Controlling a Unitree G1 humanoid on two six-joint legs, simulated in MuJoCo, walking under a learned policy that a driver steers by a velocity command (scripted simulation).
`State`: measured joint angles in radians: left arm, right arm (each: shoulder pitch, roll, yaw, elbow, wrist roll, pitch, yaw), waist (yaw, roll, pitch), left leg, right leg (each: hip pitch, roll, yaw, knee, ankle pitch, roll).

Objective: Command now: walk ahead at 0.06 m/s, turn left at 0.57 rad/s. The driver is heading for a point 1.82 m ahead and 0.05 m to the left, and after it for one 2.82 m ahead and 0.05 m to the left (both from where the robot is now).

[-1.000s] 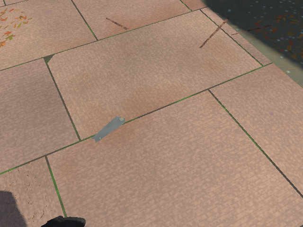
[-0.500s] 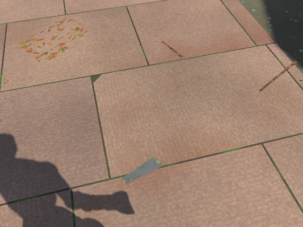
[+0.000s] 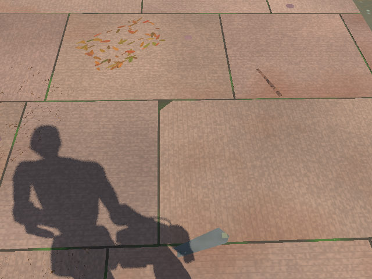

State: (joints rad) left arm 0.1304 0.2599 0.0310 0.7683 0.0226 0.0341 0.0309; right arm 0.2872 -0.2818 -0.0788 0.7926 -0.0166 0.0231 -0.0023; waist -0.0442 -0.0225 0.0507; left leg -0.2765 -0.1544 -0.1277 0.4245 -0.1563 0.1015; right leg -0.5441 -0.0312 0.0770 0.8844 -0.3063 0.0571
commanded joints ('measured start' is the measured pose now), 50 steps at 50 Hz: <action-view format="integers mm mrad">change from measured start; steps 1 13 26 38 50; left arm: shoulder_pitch -23 13 107 143 147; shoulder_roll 91 126 171 96 72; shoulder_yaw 19 15 33 5 -3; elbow -82 -116 -31 97 240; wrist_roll -11 -5 -3 -9 -11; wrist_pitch -17 -32 -25 -29 -31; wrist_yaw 9 14 -18 -23 -10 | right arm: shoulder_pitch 31 16 -60 -97 -63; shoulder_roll -161 -144 -59 -77 -63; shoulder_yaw -43 -43 25 61 69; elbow -61 -70 -44 52 184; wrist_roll -8 -9 18 9 10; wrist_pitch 3 35 45 -22 -33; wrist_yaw -5 9 2 -25 -30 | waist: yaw -3 -8 45 59 60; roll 133 -96 -162 66 23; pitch -94 -66 -93 10 -6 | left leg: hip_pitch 128 -221 85 86 82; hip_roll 286 48 86 248 230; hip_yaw -315 13 140 -61 -34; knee -65 734 59 -151 -148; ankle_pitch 255 -315 -196 -16 13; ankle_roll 133 -127 -109 -39 -36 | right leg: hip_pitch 13 404 418 400 436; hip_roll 34 -208 -174 -42 -59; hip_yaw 0 133 66 -20 -6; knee -63 -558 -471 -542 -562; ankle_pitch -50 598 591 199 209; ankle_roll -10 -247 -247 -67 -78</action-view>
